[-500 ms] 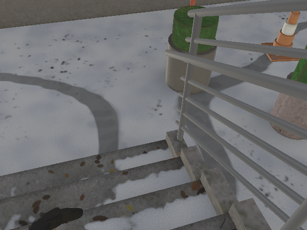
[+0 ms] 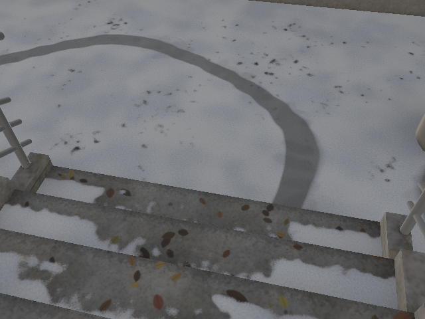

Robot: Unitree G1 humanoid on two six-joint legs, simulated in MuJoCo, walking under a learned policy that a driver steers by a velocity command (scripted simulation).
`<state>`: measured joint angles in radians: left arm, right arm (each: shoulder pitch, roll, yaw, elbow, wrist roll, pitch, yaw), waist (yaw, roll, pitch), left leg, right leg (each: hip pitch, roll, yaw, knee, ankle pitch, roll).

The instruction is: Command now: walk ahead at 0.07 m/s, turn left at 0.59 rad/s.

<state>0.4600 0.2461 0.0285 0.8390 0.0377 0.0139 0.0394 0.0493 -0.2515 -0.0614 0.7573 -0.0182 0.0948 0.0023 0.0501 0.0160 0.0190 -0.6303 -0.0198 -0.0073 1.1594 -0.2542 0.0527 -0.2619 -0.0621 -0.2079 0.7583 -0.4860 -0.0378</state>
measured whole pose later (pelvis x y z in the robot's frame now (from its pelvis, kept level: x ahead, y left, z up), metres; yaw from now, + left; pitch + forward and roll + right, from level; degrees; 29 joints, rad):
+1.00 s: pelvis -0.03 -0.01 +0.03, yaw +14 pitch -2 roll +0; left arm 0.23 0.22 -0.01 0.84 0.02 0.06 -0.03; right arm 0.15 -0.21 -0.01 0.87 0.00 0.02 0.01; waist 0.01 0.00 0.04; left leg -0.21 -0.03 -0.05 0.44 -0.20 0.01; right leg -0.13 0.05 -0.03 0.41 -0.25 -0.05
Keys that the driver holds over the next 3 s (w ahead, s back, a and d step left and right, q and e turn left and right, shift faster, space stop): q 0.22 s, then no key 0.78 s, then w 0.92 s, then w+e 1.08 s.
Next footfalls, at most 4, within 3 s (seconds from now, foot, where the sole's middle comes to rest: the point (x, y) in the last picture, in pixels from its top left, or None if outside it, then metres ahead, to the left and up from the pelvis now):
0.06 left None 0.06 0.11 -0.75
0.48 right None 0.02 -0.09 -0.75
0.76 left None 0.01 0.12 -0.75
1.76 right None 0.37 0.00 -0.92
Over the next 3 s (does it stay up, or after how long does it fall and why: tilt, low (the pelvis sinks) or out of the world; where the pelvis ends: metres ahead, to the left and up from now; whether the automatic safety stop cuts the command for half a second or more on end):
stays up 0.84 0.18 -0.43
